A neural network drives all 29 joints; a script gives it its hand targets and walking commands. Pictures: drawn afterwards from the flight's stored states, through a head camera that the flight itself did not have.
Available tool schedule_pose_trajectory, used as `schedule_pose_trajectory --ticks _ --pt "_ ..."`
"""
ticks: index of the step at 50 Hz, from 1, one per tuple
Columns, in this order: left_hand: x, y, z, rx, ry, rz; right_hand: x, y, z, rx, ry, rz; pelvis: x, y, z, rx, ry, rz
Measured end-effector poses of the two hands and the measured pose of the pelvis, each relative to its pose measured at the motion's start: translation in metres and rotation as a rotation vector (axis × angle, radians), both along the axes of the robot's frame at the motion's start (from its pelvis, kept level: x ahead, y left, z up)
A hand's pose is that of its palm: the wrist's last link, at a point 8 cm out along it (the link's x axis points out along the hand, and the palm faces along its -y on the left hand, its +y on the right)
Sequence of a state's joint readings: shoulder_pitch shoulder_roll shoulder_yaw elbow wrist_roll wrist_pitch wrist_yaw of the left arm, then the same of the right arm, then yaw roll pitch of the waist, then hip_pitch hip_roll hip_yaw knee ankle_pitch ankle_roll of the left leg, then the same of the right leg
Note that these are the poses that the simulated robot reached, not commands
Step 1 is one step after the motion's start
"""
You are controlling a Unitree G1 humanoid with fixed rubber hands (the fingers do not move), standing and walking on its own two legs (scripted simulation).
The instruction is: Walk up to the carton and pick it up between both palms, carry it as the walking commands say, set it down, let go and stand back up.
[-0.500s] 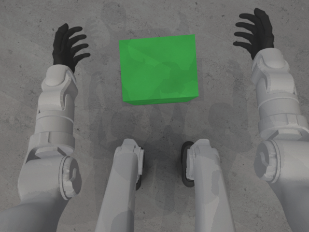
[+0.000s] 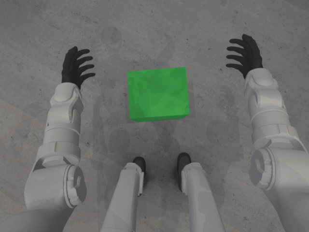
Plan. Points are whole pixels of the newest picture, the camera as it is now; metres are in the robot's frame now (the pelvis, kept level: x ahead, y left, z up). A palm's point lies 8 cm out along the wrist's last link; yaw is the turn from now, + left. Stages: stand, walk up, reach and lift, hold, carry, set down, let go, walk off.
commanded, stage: let go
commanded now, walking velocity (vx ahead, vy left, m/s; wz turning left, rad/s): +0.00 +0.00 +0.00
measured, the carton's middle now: (157, 98) +0.49 +0.02 -0.53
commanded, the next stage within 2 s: stand in 1.24 s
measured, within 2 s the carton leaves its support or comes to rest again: neither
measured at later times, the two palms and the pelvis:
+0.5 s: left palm (41, 130) +0.33 +0.24 -0.01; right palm (277, 123) +0.35 -0.22 -0.02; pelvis +0.05 +0.00 +0.07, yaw +0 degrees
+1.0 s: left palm (24, 183) +0.24 +0.23 +0.05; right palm out of the picture +0.24 -0.23 +0.04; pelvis +0.08 +0.00 +0.11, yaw +1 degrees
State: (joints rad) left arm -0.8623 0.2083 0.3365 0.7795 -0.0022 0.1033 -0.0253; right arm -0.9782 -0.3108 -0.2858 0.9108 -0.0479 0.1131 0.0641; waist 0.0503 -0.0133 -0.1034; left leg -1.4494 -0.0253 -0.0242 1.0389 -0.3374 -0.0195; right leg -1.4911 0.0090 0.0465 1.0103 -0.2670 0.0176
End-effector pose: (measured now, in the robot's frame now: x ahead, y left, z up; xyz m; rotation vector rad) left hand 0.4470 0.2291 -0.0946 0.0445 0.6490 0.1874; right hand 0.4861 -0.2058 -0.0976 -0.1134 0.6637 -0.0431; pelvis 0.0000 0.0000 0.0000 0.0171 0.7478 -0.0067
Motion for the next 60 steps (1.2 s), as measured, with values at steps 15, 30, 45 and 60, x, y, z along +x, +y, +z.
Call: schedule_pose_trajectory --ticks 15,30,45,60 --pt "-0.061 0.011 0.021 0.079 0.110 -0.115 -0.075 -0.006 0.015 -0.088 0.074 -0.015 0.028 0.001 0.034 -0.009 -0.096 0.014" --pt "-0.149 0.011 0.103 0.066 0.126 -0.114 -0.165 -0.014 0.094 -0.061 0.092 -0.004 0.065 0.002 0.087 -0.020 -0.407 0.019" --pt "-0.213 0.003 0.139 0.074 0.146 -0.125 -0.243 -0.024 0.133 -0.062 0.131 0.000 0.082 -0.002 0.110 -0.022 -0.750 0.021" --pt "-0.199 0.001 0.143 0.076 0.153 -0.136 -0.244 -0.033 0.142 -0.073 0.129 -0.025 0.082 -0.002 0.109 -0.022 -0.830 0.023"
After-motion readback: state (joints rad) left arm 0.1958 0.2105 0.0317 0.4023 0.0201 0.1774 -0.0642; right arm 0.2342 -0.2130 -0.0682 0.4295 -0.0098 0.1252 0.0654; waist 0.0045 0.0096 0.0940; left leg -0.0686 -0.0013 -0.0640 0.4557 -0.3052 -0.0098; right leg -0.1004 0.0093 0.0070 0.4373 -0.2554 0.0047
